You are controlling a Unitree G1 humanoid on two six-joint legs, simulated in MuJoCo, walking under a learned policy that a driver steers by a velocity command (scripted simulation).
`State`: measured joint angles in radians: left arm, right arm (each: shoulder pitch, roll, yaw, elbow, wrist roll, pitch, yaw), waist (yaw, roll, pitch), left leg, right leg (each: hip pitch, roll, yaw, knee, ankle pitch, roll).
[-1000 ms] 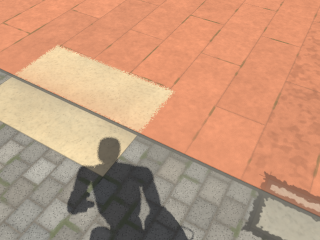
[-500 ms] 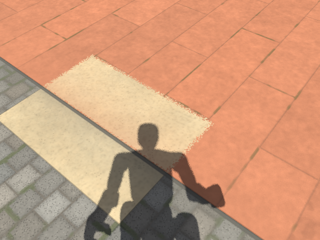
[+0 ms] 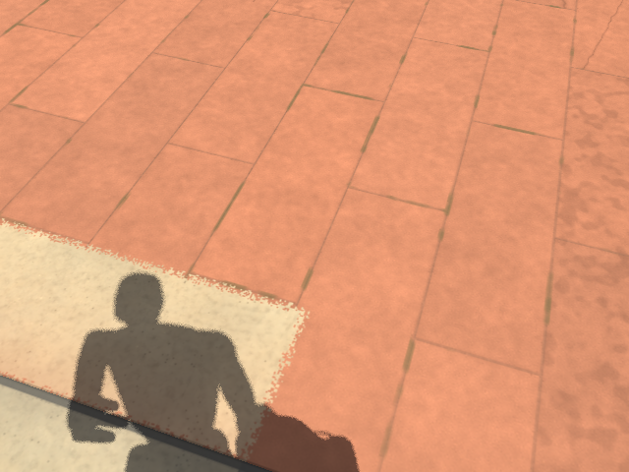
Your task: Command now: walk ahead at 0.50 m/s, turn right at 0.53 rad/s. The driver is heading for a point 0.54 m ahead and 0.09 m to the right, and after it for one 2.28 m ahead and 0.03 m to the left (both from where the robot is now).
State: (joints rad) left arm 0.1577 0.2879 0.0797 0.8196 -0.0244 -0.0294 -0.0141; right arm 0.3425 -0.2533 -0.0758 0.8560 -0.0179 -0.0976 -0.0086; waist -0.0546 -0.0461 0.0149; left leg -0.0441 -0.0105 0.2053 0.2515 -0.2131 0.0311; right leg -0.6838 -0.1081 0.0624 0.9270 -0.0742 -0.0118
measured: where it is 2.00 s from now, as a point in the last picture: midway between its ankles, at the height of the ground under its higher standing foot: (307, 247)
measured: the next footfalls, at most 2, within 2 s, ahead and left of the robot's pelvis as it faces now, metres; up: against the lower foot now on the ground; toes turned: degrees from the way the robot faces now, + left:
right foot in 0.22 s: +0.27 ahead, -0.15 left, +0.00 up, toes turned -12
left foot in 0.78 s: +0.63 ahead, -0.01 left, +0.00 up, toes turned -6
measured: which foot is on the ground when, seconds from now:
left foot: down 0.00-0.24, up 0.26-0.76, down 0.78-1.00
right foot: up 0.00-0.20, down 0.22-0.78, up 0.80-1.00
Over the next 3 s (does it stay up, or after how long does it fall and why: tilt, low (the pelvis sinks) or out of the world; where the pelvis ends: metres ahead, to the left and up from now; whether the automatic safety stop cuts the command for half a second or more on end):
stays up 1.66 0.03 0.00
